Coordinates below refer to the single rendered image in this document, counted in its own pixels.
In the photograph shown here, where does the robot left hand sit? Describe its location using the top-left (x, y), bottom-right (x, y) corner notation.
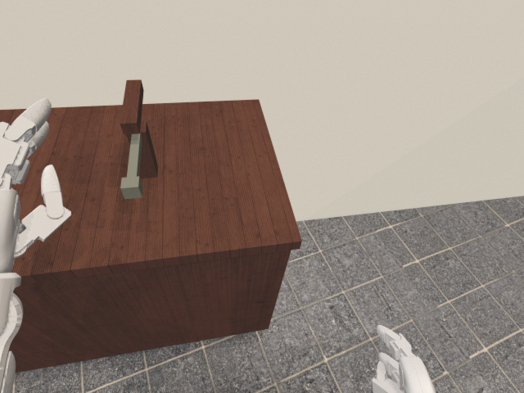
top-left (0, 98), bottom-right (71, 273)

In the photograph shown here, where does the tap lever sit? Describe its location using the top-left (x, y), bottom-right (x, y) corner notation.
top-left (120, 133), bottom-right (143, 199)

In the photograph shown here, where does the robot left forearm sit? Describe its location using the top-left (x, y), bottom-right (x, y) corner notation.
top-left (0, 273), bottom-right (24, 393)

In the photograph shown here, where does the counter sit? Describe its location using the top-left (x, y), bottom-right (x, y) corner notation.
top-left (0, 80), bottom-right (302, 373)

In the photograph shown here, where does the robot right hand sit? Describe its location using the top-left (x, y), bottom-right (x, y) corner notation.
top-left (372, 325), bottom-right (436, 393)

